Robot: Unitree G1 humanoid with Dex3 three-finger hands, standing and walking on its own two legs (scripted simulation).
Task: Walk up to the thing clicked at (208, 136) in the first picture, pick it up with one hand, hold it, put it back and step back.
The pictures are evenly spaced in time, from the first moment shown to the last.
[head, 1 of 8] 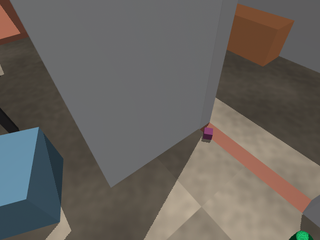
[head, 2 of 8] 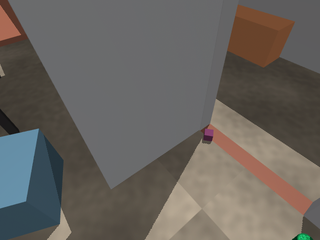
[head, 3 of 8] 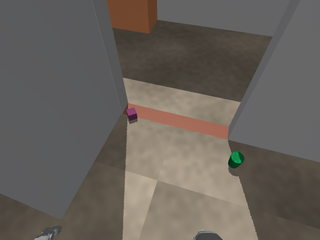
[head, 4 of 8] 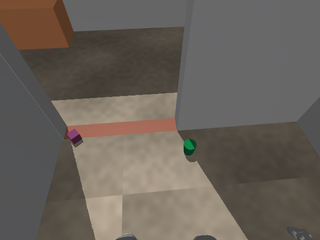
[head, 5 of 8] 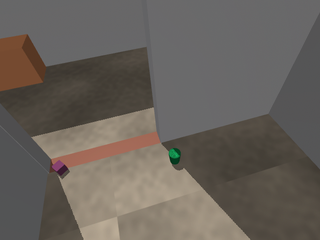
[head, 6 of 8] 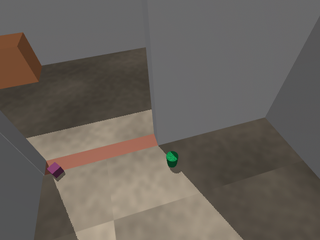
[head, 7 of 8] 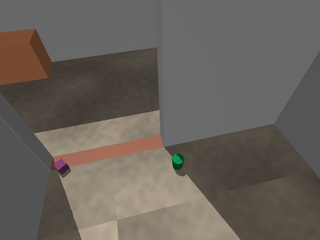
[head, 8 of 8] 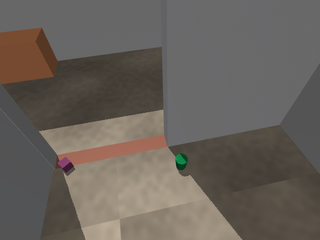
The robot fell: no
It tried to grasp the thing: no
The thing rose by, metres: 0.00
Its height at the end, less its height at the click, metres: +0.00
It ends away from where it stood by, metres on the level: 0.00
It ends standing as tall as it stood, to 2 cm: yes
